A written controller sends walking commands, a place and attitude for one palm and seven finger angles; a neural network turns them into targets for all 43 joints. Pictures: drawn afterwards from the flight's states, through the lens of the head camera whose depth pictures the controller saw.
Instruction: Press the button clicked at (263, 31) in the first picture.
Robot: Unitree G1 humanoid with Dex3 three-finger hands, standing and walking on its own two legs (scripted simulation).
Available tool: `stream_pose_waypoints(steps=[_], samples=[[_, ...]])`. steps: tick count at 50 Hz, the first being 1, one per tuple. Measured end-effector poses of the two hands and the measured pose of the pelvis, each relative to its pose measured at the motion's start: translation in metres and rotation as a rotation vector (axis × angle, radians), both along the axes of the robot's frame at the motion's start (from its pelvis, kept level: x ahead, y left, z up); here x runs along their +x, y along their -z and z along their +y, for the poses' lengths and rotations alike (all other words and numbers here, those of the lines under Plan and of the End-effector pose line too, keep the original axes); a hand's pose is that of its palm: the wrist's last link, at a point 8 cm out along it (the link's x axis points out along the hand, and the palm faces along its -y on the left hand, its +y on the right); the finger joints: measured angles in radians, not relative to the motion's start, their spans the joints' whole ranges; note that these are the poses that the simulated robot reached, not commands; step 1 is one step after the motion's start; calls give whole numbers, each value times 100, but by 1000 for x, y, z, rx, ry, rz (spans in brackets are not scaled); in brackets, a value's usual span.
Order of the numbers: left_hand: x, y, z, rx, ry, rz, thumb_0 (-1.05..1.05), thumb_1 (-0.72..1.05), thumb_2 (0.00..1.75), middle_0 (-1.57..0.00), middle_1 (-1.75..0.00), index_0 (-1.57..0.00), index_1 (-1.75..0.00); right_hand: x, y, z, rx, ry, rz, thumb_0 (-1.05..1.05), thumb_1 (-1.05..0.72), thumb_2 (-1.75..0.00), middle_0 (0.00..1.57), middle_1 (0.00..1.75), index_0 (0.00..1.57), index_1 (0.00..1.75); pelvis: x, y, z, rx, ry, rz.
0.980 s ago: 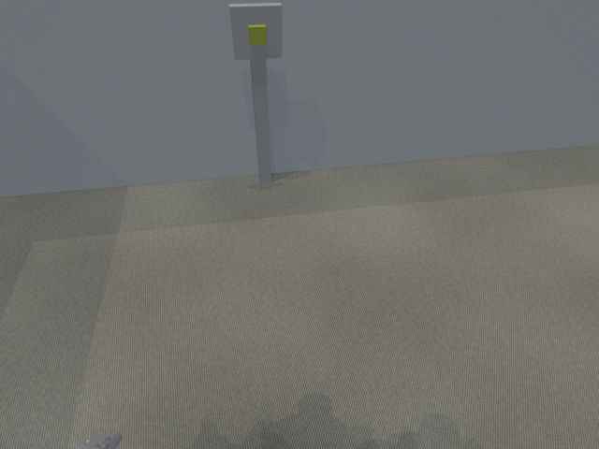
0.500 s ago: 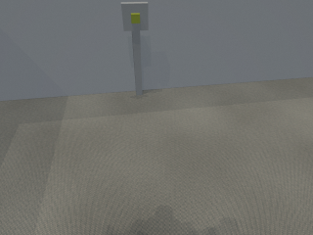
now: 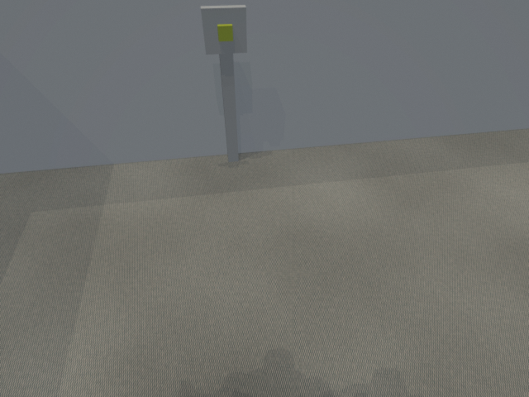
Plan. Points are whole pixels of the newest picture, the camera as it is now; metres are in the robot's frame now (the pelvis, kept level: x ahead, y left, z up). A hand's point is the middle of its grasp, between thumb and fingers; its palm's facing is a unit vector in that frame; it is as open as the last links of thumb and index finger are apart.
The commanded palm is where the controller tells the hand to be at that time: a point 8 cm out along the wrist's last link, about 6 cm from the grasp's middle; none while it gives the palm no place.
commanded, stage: look at it before walking up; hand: left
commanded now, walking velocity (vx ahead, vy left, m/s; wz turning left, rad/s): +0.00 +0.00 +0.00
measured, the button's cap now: (225, 32) +1.44 +0.24 -0.04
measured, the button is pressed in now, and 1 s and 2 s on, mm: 0 0 0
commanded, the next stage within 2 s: walk to a spot facing it in 0.56 s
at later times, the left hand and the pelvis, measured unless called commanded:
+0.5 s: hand out of the picture +0.08 +0.25 -0.16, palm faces -0.03 -0.94 -0.33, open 7.3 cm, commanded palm none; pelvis +0.01 +0.00 +0.00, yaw +0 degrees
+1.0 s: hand out of the picture +0.04 +0.20 -0.20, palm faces -0.02 -0.99 -0.17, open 7.3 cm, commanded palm none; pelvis +0.07 +0.01 -0.02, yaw -3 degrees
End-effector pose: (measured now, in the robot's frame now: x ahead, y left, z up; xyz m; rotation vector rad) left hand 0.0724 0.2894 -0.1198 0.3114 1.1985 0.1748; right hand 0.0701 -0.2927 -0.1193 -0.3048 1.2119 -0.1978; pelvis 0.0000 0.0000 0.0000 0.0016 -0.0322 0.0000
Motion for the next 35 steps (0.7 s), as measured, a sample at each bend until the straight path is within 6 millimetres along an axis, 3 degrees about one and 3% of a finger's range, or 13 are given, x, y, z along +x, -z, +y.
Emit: stream_pose_waypoints(steps=[35], samples=[[4,0,3,4,-13,12,0,91,90,-20,-30,-20,-30,21,-4,0,-8,-16,-18,1,-90,-89,21,30,20,30,10,-2,0,-1,-2,2]])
